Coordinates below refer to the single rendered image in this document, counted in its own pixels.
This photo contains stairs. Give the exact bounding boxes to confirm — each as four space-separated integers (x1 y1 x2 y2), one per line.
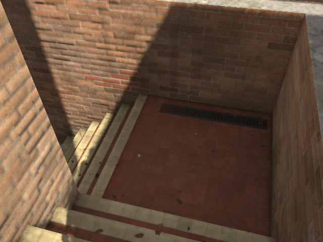
17 193 277 242
59 103 133 195

